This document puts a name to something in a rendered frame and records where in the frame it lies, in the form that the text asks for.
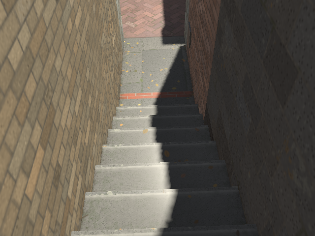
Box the stairs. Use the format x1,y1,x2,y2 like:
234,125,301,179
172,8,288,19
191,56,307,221
73,105,259,236

